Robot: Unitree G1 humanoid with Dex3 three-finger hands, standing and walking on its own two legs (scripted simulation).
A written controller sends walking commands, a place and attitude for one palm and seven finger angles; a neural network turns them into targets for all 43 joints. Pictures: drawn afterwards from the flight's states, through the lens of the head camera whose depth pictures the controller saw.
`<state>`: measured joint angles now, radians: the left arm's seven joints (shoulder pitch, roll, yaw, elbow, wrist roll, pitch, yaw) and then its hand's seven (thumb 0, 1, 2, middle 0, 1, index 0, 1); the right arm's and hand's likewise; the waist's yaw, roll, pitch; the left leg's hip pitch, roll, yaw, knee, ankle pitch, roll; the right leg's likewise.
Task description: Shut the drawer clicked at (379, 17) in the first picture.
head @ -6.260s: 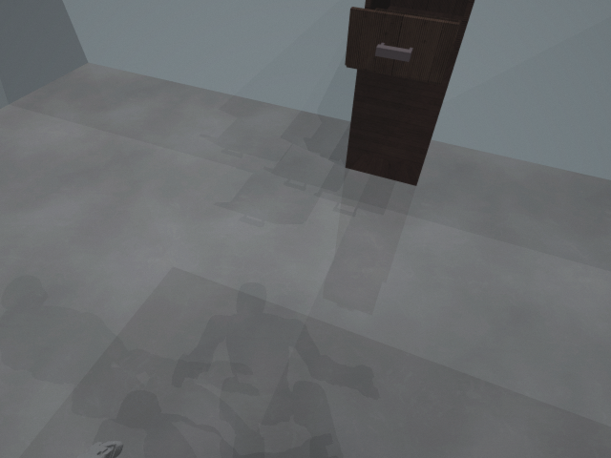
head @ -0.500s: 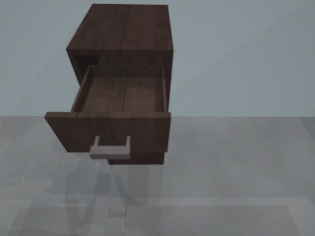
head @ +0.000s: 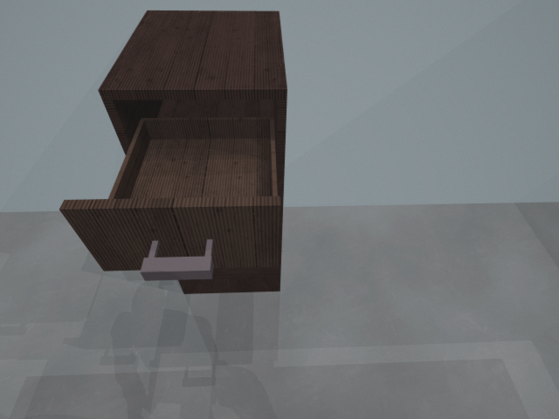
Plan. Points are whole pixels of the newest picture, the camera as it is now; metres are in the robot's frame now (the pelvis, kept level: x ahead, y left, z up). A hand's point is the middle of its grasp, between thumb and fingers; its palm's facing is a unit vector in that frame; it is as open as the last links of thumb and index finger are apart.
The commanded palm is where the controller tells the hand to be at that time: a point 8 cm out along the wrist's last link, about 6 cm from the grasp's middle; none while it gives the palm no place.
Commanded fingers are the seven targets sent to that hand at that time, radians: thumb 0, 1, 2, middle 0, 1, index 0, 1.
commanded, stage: come to a stop and stand still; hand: left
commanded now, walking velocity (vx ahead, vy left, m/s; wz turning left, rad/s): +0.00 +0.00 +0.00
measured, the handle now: (180, 256) +0.37 +0.18 -0.01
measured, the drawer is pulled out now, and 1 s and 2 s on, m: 0.30 0.30 0.30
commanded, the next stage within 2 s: look again from close up in 0.66 s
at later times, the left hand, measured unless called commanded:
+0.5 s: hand out of the picture +0.00 +0.15 -0.18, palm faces +0.05 -0.99 -0.16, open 7.4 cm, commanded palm none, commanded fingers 0.00 0.90 0.90 -0.20 -0.30 -0.20 -0.30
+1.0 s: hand out of the picture +0.04 +0.18 -0.18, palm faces +0.00 -0.98 -0.20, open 7.4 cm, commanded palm none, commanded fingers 0.00 0.90 0.90 -0.20 -0.30 -0.20 -0.30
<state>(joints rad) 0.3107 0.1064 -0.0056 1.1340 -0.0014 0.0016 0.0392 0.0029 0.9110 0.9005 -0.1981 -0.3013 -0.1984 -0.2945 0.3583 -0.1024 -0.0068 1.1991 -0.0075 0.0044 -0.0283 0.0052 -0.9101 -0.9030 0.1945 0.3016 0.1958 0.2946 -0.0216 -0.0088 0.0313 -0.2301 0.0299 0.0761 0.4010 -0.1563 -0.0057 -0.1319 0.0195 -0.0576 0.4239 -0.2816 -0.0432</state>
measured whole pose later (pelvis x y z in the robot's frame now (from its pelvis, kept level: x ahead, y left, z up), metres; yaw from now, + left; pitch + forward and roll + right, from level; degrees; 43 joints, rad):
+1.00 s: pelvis +0.03 +0.01 -0.01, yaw -1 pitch -1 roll +0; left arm 0.33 0.14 -0.02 1.05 0.01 -0.02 0.05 0.00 0.91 0.90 -0.20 -0.30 -0.20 -0.29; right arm 0.28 -0.17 0.00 1.06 -0.01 -0.02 -0.03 0.01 -0.93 -0.90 0.19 0.30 0.20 0.29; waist -0.01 0.02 0.02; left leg -0.25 0.02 0.05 0.57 -0.30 0.00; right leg -0.12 0.02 -0.04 0.52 -0.38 -0.03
